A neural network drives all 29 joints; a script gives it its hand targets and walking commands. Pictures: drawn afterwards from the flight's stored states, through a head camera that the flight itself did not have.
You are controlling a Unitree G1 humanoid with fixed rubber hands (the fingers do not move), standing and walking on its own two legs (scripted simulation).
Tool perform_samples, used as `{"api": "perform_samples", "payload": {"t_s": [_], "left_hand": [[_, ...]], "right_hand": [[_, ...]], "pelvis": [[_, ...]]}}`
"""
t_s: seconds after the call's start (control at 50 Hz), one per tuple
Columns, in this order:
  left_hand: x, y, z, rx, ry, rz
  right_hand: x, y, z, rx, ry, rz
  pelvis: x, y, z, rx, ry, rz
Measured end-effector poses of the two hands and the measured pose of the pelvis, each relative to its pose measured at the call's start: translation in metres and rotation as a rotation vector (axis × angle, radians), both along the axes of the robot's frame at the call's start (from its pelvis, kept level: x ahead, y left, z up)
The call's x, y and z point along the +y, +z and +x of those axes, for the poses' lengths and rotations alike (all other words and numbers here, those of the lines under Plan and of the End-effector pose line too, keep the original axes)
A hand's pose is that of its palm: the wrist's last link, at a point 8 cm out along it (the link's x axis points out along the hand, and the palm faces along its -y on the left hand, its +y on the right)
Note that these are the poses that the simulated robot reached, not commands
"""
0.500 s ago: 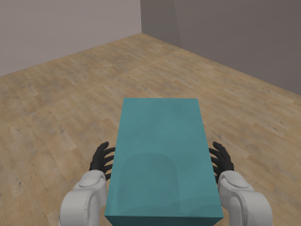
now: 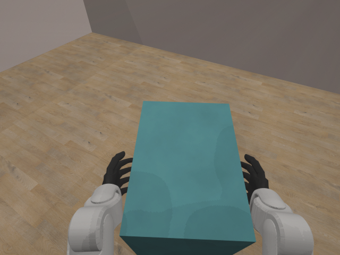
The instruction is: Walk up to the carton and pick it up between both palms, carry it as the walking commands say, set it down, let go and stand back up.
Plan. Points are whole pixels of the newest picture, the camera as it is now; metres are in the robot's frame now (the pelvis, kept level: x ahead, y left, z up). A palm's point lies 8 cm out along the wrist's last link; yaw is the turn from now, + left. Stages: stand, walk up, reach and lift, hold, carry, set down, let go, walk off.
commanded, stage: carry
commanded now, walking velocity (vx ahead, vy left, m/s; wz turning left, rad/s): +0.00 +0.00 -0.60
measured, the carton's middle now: (182, 182) +0.30 +0.00 +0.04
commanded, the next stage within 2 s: none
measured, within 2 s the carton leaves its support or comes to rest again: neither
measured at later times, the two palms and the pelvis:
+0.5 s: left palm (145, 194) +0.23 +0.08 +0.11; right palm (316, 249) +0.14 -0.20 +0.12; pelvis -0.04 +0.01 +0.02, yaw -19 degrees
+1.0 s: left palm (208, 224) +0.19 -0.04 +0.08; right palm out of the picture +0.02 -0.28 +0.10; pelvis -0.10 -0.02 +0.00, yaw -35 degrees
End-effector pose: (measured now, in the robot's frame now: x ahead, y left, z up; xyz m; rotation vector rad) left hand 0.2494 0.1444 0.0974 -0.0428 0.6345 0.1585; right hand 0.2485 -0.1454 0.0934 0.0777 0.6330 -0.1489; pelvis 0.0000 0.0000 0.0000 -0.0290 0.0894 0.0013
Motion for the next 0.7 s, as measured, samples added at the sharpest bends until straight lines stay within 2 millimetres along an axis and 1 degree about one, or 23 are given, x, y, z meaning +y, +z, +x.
{"api": "perform_samples", "payload": {"t_s": [0.04,0.08,0.16,0.22,0.32,0.36,0.42,0.5,0.6,0.64,0.7], "left_hand": [[-0.014,-0.006,-0.001,0.030,-0.035,0.013],[-0.024,-0.010,-0.003,0.059,-0.064,0.017],[-0.036,-0.013,-0.007,0.066,-0.104,0.002],[-0.038,-0.010,-0.008,0.037,-0.127,-0.016],[-0.033,-0.012,-0.012,0.009,-0.150,-0.072],[-0.035,-0.010,-0.015,0.023,-0.171,-0.071],[-0.044,-0.003,-0.017,0.042,-0.221,-0.066],[-0.068,0.008,-0.016,0.036,-0.308,-0.058],[-0.112,0.018,-0.018,0.003,-0.413,-0.041],[-0.132,0.017,-0.022,-0.004,-0.448,-0.031],[-0.161,0.007,-0.031,-0.007,-0.495,-0.006]], "right_hand": [[-0.014,-0.006,-0.009,0.030,-0.035,0.012],[-0.024,-0.010,-0.019,0.059,-0.065,0.017],[-0.034,-0.009,-0.035,0.066,-0.109,0.007],[-0.036,-0.001,-0.042,0.036,-0.134,-0.009],[-0.030,0.011,-0.054,0.008,-0.156,-0.066],[-0.030,0.013,-0.064,0.023,-0.176,-0.069],[-0.036,0.017,-0.082,0.042,-0.225,-0.067],[-0.054,0.025,-0.105,0.035,-0.310,-0.062],[-0.087,0.030,-0.135,0.004,-0.413,-0.048],[-0.103,0.026,-0.149,-0.002,-0.447,-0.040],[-0.127,0.011,-0.168,-0.006,-0.493,-0.017]], "pelvis": [[-0.005,0.001,-0.004,-0.002,-0.027,0.010],[-0.007,0.004,-0.007,-0.005,-0.050,0.016],[-0.008,0.007,-0.014,0.001,-0.091,0.023],[-0.005,0.007,-0.019,0.012,-0.121,0.021],[0.003,0.005,-0.025,0.003,-0.179,0.035],[0.006,0.009,-0.028,-0.006,-0.220,0.017],[0.008,0.016,-0.032,-0.015,-0.269,-0.013],[0.007,0.023,-0.039,-0.014,-0.329,-0.037],[-0.006,0.022,-0.053,-0.010,-0.407,-0.037],[-0.014,0.018,-0.059,-0.011,-0.437,-0.030],[-0.028,0.005,-0.069,-0.016,-0.474,-0.012]]}}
